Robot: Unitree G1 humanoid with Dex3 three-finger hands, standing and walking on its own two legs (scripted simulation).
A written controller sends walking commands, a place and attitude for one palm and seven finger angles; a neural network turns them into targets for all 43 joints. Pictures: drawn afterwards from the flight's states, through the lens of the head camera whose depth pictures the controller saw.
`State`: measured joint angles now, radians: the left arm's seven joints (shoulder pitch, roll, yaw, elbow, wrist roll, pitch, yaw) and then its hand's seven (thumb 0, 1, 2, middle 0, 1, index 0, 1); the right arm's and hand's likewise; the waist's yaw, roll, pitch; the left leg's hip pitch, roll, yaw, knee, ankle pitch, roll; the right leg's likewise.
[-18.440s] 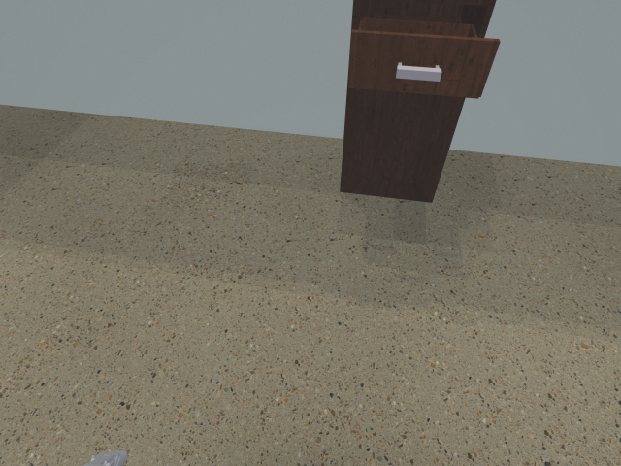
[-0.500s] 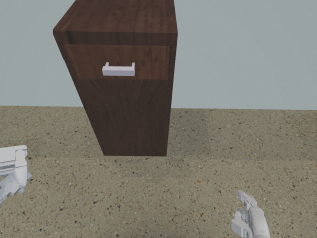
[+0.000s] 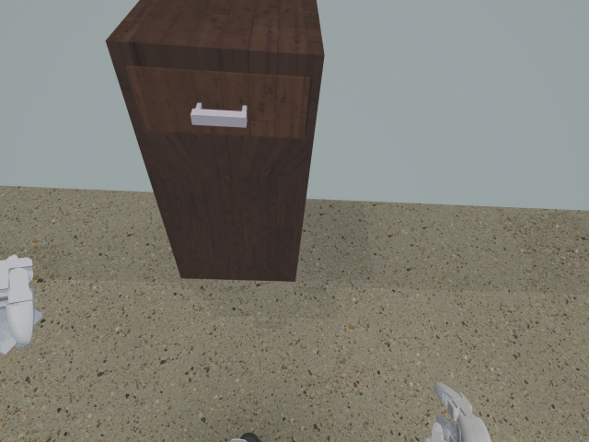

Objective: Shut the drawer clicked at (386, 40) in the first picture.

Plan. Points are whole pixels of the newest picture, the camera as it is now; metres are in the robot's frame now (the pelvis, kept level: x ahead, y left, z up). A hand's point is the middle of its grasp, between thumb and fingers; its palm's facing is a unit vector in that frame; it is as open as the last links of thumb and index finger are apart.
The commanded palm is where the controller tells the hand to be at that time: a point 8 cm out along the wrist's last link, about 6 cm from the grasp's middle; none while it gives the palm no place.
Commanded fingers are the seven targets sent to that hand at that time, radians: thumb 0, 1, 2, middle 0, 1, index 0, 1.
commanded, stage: step back with the hand held close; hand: left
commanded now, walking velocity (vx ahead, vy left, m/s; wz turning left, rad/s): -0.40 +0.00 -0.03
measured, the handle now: (220, 112) +0.79 +0.20 +0.01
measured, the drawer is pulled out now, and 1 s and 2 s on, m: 0.00 0.00 0.00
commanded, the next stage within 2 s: stop stepping back and stand still in 0.12 s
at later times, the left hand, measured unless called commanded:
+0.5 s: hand out of the picture +0.08 +0.23 +0.18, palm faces +0.40 -0.82 -0.41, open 3.2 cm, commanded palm +0.04 +0.27 +0.19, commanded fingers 0.00 0.90 0.90 -1.40 -1.60 -1.40 -1.60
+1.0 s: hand out of the picture +0.07 +0.24 +0.17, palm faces +0.39 -0.83 -0.41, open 3.2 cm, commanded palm +0.02 +0.28 +0.19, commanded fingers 0.00 0.90 0.90 -1.40 -1.60 -1.40 -1.60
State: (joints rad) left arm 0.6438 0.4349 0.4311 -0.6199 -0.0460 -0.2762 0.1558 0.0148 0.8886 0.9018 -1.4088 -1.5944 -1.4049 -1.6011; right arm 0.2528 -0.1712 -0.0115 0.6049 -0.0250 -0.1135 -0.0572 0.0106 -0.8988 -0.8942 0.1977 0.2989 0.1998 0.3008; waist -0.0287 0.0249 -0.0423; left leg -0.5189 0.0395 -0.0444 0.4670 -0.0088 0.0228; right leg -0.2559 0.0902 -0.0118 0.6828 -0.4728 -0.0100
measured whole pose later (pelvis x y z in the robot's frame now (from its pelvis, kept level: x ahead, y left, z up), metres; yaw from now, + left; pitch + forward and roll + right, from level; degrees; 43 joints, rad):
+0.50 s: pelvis -0.10 -0.01 +0.01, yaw -2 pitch +1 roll +1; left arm 0.64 0.37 0.36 -0.56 -0.03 -0.20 0.17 0.01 0.88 0.90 -1.41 -1.59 -1.41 -1.60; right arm 0.28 -0.22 -0.01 0.64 -0.01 -0.07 -0.09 0.01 -0.90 -0.89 0.20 0.30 0.20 0.30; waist 0.02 -0.04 -0.08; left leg -0.38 0.01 0.03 0.73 -0.33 0.01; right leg -0.28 -0.01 -0.04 0.50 -0.25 -0.03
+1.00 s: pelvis -0.12 +0.00 +0.00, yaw -1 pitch -1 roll +0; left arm 0.61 0.34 0.35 -0.54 -0.03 -0.20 0.16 0.01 0.89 0.90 -1.41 -1.59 -1.41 -1.60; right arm 0.25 -0.19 0.02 0.66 -0.01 -0.11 -0.07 0.01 -0.90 -0.89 0.20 0.30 0.20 0.30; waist 0.00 -0.01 -0.02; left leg -0.24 0.01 0.02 0.56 -0.29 -0.01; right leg -0.28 -0.01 -0.05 0.57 -0.27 -0.01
